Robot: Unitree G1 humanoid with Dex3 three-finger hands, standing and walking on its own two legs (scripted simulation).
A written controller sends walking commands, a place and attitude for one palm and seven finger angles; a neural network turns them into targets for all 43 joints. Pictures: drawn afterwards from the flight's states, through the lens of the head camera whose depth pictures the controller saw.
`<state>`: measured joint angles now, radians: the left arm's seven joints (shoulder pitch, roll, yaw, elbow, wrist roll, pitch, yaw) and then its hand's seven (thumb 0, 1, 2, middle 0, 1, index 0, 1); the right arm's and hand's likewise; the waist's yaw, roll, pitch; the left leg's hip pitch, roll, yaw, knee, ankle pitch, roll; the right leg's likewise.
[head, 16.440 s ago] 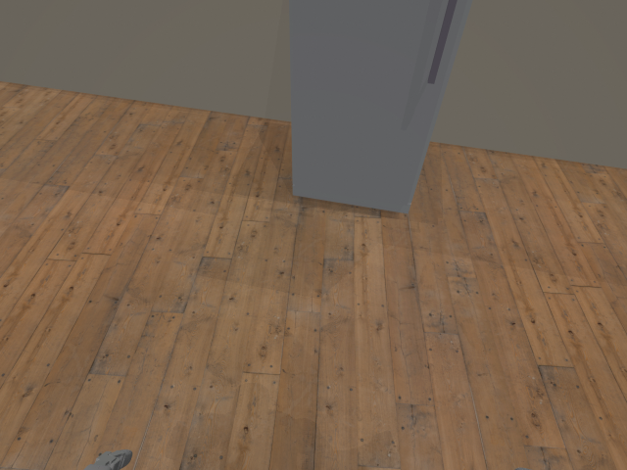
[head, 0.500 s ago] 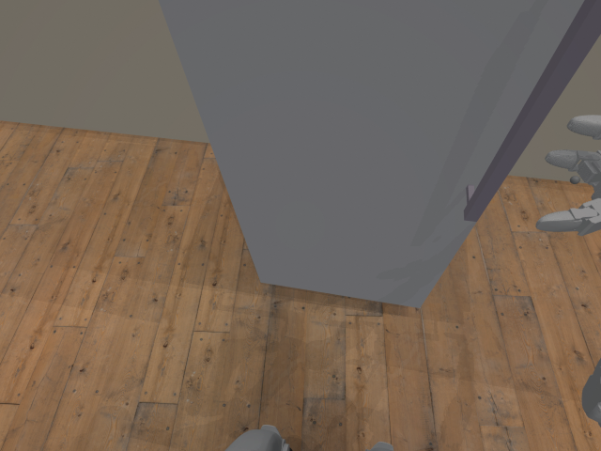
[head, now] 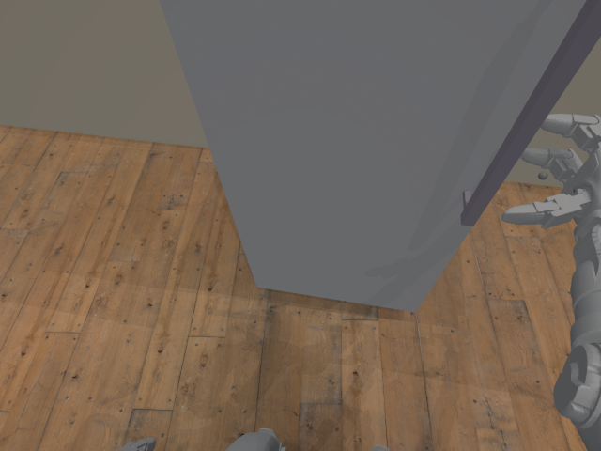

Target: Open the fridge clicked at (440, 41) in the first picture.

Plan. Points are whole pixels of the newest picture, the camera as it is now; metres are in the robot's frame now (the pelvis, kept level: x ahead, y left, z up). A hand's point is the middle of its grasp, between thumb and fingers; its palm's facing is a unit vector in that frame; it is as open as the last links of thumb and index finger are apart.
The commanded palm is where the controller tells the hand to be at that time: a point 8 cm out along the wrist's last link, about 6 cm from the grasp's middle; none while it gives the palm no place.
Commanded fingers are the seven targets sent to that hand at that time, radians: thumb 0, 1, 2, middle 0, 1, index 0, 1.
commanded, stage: feel for the door with the fingertips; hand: right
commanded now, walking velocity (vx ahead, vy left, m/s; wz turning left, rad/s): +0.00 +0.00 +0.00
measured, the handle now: (531, 101) +0.53 -0.20 +0.17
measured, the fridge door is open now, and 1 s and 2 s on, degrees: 0 0 0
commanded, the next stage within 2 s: slide the fingers in behind the handle in 0.38 s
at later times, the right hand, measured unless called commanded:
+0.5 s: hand (535, 163) +0.49 -0.22 +0.11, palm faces +0.02 +1.00 -0.02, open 13.7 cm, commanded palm +0.46 -0.27 +0.10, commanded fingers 0.00 0.50 -0.30 0.30 1.20 0.30 1.20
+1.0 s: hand (528, 173) +0.48 -0.21 +0.10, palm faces +0.02 +1.00 -0.01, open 14.0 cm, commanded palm +0.45 -0.26 +0.10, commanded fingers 0.00 0.50 -0.30 0.30 1.20 0.30 1.20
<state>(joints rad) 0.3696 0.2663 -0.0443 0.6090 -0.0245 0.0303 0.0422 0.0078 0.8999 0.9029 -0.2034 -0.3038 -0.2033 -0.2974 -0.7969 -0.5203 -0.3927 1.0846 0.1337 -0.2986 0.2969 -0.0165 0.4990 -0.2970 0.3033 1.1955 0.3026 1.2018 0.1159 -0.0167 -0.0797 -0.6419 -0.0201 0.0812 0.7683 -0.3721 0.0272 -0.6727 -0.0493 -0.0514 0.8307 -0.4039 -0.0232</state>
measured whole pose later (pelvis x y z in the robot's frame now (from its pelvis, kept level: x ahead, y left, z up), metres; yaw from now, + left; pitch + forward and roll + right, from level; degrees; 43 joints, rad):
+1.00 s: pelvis +0.00 -0.01 +0.00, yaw +0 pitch +15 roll +2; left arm 0.39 0.27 -0.03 0.62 -0.02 0.04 0.03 0.01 0.90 0.90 -0.20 -0.30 -0.20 -0.30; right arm -0.81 -0.49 -0.37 1.09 0.13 -0.31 0.28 -0.02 0.50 -0.30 0.30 1.20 0.30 1.20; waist 0.12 -0.02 -0.09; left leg -0.66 -0.02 0.08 0.77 -0.37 0.02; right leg -0.69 -0.05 -0.05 0.84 -0.41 -0.03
